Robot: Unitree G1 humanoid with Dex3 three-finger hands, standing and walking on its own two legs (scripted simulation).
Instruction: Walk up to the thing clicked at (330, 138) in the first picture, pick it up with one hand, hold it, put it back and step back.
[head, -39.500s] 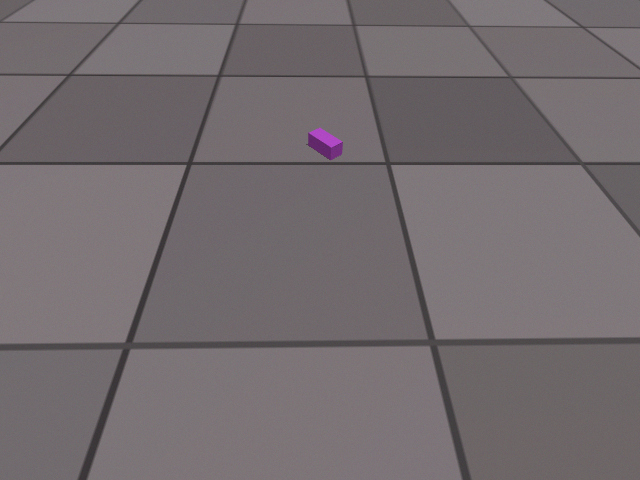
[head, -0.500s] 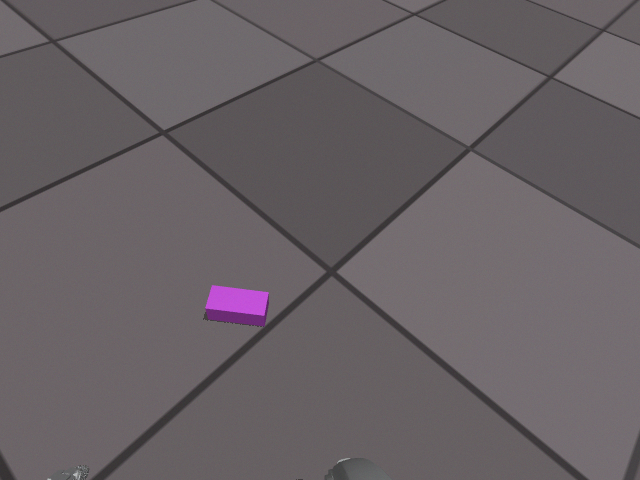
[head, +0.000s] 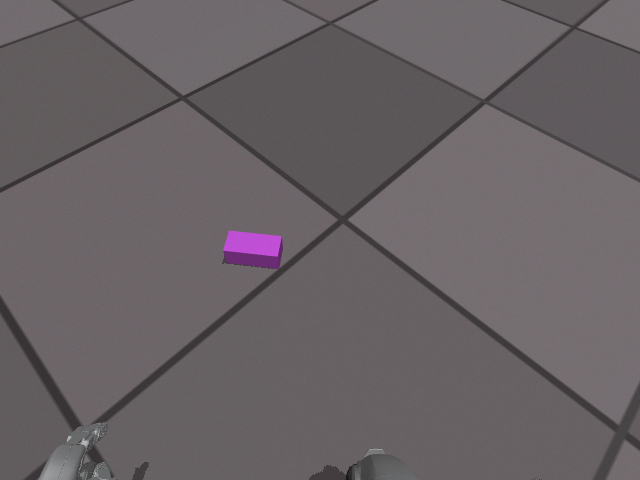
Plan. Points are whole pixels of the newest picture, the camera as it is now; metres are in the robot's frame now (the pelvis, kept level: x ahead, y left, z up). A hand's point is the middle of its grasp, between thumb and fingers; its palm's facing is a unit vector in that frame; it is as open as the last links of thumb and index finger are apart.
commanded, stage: step back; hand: left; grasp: from above
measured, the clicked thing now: (254, 249) +0.88 +0.21 -0.71
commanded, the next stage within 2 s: stand in 1.50 s
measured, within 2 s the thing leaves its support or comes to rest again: neither
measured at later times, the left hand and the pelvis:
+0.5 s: hand out of the picture -0.11 +0.23 -0.12, palm faces -0.04 -0.91 -0.42, open 7.4 cm; pelvis -0.16 -0.04 +0.01, yaw -4 degrees
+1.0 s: hand out of the picture -0.10 +0.23 -0.13, palm faces +0.00 -0.91 -0.41, open 7.4 cm; pelvis -0.17 -0.05 +0.01, yaw +0 degrees
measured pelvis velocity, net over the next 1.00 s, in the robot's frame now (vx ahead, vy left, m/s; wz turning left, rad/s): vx -0.17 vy -0.05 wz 0.00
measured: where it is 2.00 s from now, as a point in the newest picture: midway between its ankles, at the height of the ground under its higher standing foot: outside the picture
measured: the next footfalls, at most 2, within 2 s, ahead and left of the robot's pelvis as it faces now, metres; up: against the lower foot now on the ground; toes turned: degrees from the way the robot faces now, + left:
right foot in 0.34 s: -0.14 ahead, -0.16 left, +0.00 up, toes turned -3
left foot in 0.68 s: -0.16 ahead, +0.10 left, +0.00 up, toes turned -2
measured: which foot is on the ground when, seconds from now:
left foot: down 0.00-0.38, up 0.40-0.66, down 0.68-1.00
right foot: down 0.00-0.02, up 0.04-0.32, down 0.34-0.72, up 0.74-0.96, down 0.98-1.00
